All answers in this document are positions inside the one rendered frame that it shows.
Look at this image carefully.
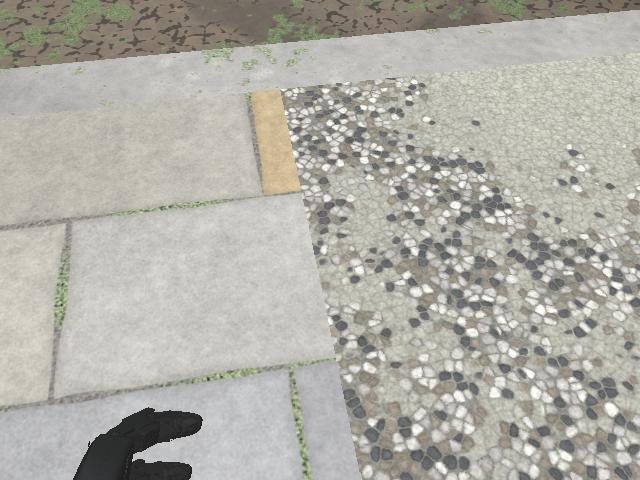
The robot left hand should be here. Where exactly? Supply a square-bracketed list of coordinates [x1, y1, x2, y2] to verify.
[73, 407, 203, 480]

